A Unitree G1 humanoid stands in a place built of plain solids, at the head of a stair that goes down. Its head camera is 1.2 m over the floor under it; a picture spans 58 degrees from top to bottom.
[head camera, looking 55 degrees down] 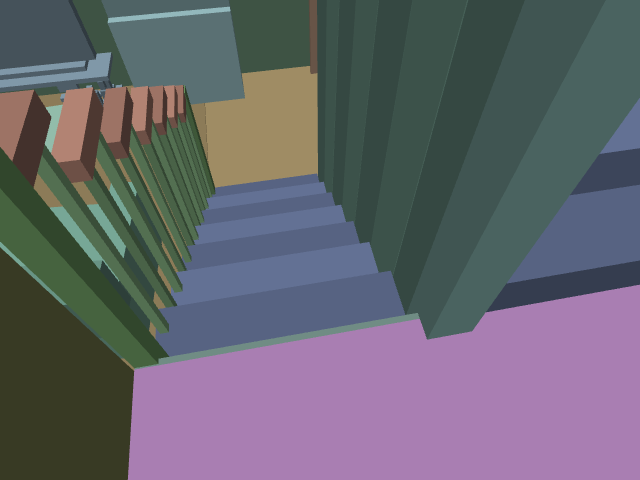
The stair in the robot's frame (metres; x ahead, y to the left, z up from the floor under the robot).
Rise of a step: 0.18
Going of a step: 0.26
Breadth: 0.85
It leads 11 degrees to the left of straight ahead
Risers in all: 8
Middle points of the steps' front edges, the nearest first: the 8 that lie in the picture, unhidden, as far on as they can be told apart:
0.50 0.11 0.00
0.75 0.15 -0.17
1.00 0.20 -0.35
1.25 0.25 -0.53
1.50 0.30 -0.70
1.75 0.34 -0.88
2.00 0.39 -1.06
2.25 0.44 -1.23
